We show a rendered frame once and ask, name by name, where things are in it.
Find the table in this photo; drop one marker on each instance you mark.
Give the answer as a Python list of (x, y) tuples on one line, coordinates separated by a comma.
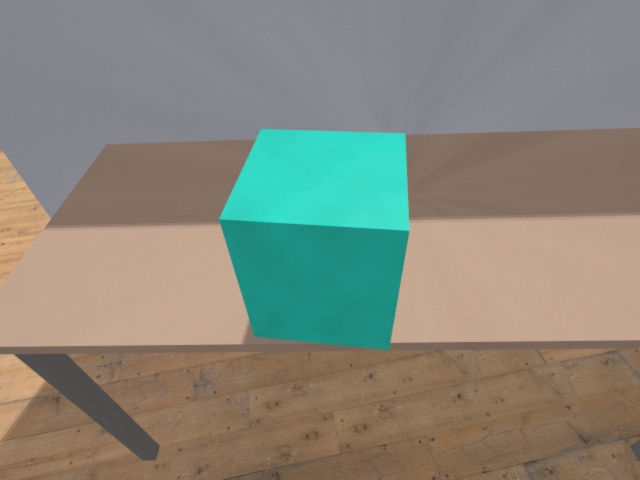
[(517, 240)]

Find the carton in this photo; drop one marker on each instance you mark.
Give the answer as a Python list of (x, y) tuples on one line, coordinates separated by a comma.
[(317, 227)]

